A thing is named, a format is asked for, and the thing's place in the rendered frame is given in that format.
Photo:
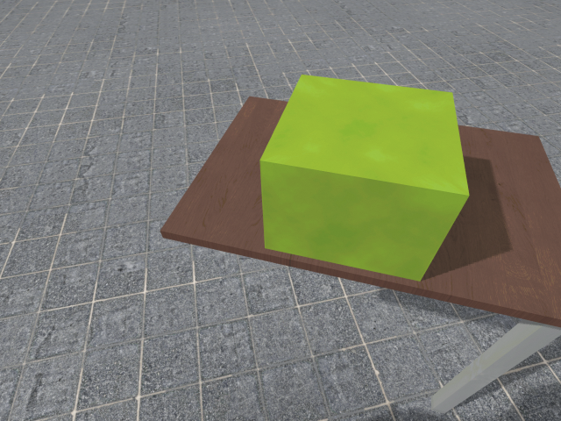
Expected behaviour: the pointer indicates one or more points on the table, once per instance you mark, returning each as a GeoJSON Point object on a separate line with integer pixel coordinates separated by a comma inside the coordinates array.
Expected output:
{"type": "Point", "coordinates": [502, 253]}

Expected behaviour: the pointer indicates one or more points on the carton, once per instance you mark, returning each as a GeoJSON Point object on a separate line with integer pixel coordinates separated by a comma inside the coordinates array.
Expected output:
{"type": "Point", "coordinates": [363, 174]}

